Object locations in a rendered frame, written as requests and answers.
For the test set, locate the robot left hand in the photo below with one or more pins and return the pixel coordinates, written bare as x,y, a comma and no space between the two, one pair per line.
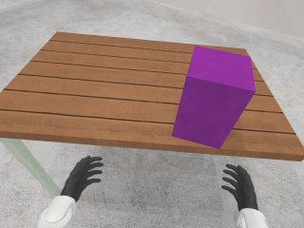
77,181

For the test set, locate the carton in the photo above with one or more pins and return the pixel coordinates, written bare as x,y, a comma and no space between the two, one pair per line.
217,88

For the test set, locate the robot right hand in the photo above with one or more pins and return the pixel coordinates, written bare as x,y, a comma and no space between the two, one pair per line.
244,194

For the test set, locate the right robot forearm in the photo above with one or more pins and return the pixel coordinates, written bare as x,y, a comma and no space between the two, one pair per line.
251,218

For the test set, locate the left robot forearm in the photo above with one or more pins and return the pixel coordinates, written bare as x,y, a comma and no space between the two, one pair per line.
59,214

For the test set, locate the table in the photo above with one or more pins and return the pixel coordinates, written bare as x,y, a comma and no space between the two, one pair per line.
124,92

